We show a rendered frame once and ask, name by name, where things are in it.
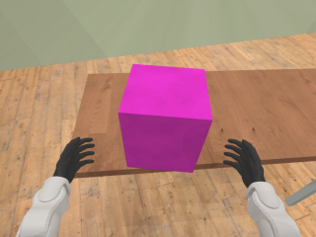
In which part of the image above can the right robot hand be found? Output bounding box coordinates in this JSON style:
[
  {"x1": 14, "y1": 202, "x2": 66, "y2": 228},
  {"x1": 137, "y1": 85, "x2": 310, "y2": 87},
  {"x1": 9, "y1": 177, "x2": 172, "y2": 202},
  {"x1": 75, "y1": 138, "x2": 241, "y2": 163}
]
[{"x1": 223, "y1": 138, "x2": 266, "y2": 189}]

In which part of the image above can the left robot hand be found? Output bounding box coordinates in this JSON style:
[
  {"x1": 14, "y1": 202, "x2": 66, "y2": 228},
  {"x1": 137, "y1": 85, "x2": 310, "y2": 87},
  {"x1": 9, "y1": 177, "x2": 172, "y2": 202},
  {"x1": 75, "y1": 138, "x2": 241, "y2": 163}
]
[{"x1": 52, "y1": 136, "x2": 95, "y2": 184}]

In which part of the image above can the robot left forearm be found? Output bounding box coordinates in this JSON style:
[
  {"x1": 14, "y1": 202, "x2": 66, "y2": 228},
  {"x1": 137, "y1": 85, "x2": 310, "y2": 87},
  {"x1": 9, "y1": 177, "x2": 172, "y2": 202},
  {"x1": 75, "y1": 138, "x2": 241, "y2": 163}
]
[{"x1": 16, "y1": 176, "x2": 71, "y2": 237}]

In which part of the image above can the table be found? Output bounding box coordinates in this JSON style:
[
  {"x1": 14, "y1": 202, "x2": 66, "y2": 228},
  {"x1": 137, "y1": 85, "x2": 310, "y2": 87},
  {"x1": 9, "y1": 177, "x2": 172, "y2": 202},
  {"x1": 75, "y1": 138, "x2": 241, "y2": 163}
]
[{"x1": 71, "y1": 68, "x2": 316, "y2": 206}]

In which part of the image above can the robot right forearm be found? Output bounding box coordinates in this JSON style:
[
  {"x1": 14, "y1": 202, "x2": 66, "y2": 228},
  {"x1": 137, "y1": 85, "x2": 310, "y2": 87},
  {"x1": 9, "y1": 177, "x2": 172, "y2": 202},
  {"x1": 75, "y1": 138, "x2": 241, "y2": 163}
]
[{"x1": 245, "y1": 182, "x2": 302, "y2": 237}]

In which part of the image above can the carton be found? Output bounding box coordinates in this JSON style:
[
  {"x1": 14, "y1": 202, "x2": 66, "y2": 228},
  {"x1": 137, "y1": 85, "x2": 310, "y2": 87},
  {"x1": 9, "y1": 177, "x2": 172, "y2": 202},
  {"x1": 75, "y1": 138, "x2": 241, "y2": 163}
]
[{"x1": 118, "y1": 64, "x2": 213, "y2": 173}]

